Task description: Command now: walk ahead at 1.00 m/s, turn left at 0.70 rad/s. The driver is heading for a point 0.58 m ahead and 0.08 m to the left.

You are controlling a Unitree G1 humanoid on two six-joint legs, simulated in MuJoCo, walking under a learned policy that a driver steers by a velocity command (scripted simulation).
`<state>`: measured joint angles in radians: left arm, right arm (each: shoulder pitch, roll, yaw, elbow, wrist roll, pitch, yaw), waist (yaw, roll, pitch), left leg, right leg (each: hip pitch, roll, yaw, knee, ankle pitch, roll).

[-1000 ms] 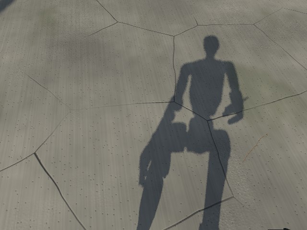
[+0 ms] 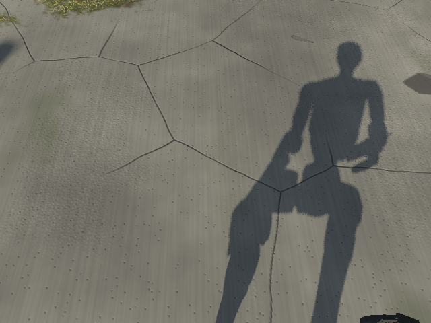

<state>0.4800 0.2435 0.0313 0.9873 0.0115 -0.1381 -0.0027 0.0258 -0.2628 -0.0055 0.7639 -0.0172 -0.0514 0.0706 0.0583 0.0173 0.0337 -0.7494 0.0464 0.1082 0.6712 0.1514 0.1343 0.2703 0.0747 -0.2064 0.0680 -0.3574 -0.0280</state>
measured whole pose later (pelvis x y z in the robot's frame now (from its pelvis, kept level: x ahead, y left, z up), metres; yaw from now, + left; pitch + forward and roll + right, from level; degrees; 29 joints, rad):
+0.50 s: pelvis +0.50 +0.04 +0.00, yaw +25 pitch +2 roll +1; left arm -0.04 0.26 -0.03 0.60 0.04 -0.10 0.00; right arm 0.48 -0.32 -0.09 0.89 0.01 -0.07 0.00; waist -0.14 -0.03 0.05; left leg 0.10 -0.18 -0.27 0.48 -0.46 0.13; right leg -0.54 -0.03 0.04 0.45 0.15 -0.02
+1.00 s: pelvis +0.69 +0.12 +0.01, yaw +30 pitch +1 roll -1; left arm 0.22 0.28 0.03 0.85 0.01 -0.05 0.00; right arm 0.07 -0.23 -0.02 0.71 -0.02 0.00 0.00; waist 0.06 -0.03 0.00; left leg -0.40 -0.02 -0.03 0.54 -0.16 0.02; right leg -0.24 -0.02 -0.04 0.56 -0.34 0.02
